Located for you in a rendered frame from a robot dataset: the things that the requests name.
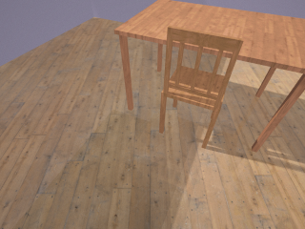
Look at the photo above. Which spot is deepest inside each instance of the chair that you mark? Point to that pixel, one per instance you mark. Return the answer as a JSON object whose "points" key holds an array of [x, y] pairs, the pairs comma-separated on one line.
{"points": [[193, 86]]}

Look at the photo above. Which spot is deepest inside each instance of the table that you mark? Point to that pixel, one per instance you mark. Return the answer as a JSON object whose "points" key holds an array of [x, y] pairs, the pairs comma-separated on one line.
{"points": [[271, 40]]}

